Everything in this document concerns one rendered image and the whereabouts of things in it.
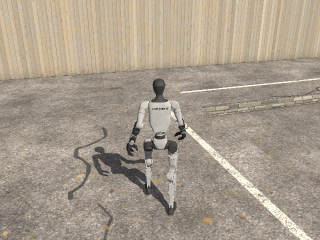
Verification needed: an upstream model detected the left robot forearm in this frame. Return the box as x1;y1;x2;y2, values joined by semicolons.
128;121;140;145

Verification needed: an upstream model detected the right robot forearm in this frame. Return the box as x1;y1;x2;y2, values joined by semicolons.
178;119;186;134

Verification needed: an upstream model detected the right robot upper arm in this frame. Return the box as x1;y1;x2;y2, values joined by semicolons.
169;100;184;127

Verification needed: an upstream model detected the left robot upper arm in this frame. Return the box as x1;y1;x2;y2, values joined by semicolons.
135;101;149;129

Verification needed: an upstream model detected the left robot shin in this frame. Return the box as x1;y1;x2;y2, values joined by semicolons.
144;157;152;188

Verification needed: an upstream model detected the right robot hand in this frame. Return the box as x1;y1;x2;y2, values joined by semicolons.
174;131;186;140

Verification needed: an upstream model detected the left robot hand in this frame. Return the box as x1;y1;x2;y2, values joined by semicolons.
126;143;138;157

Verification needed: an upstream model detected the robot right foot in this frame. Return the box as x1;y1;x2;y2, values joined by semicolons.
167;201;177;216

